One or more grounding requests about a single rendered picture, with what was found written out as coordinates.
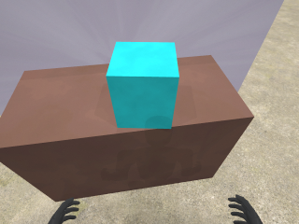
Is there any carton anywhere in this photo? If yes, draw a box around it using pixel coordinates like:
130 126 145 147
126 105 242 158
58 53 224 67
106 42 179 129

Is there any left robot hand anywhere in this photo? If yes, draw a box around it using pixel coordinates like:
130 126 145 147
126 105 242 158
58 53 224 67
48 197 80 224

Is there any pedestal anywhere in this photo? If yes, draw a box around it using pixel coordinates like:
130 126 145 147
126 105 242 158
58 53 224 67
0 55 254 202

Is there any right robot hand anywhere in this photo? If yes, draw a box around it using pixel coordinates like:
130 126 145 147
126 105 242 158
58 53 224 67
228 194 263 224

